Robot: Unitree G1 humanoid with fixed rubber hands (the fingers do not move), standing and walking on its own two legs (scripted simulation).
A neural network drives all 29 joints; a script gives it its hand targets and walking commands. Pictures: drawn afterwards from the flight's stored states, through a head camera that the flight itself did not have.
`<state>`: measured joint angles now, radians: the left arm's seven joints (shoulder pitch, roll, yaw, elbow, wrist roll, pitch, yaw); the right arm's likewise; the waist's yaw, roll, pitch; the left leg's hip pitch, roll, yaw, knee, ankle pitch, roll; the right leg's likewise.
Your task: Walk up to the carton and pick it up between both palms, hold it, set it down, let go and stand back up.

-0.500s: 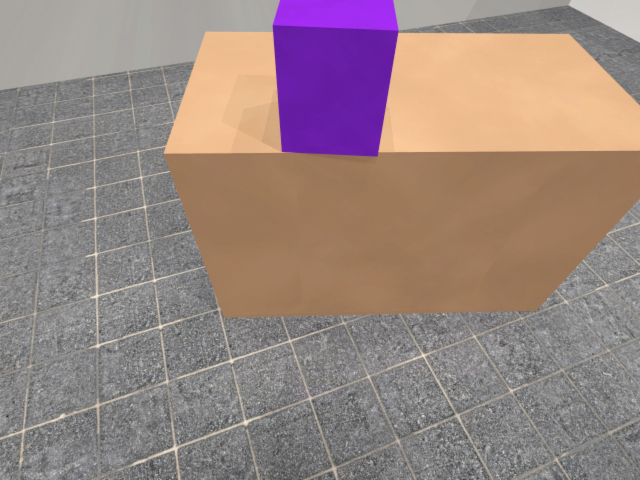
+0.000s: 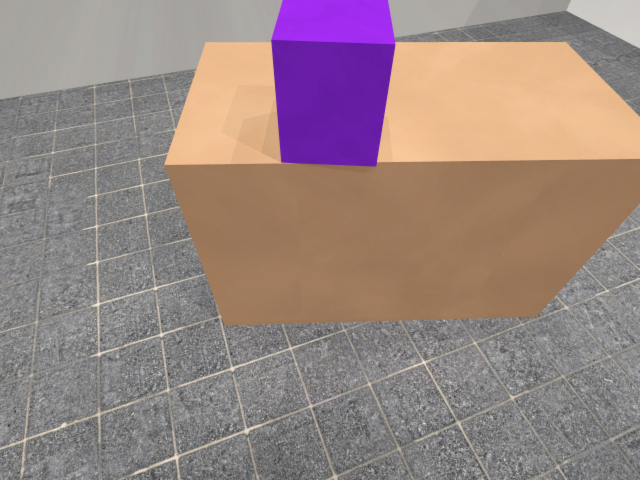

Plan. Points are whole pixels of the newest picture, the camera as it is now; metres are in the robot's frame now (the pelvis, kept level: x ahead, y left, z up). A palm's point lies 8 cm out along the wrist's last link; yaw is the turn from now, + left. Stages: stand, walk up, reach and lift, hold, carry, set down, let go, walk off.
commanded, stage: stand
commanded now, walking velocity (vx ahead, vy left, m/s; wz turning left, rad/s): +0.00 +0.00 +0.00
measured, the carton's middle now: (332, 82) +0.81 -0.01 +0.07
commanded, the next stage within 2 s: walk up in 1.14 s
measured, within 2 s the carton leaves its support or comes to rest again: neither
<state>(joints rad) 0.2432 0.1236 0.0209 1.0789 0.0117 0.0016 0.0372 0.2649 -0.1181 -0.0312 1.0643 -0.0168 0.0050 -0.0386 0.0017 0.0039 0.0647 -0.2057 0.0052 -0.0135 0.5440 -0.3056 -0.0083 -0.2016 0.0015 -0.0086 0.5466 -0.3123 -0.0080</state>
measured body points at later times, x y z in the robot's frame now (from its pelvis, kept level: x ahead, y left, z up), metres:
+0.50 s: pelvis +0.01 +0.00 +0.00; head +0.02 +0.00 +0.45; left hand -0.01 +0.20 -0.16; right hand +0.00 -0.20 -0.16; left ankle -0.01 +0.13 -0.73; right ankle -0.01 -0.11 -0.73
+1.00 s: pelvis +0.01 +0.00 +0.01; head +0.02 +0.00 +0.46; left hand -0.02 +0.19 -0.16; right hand -0.02 -0.20 -0.16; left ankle -0.01 +0.13 -0.73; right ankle -0.01 -0.11 -0.73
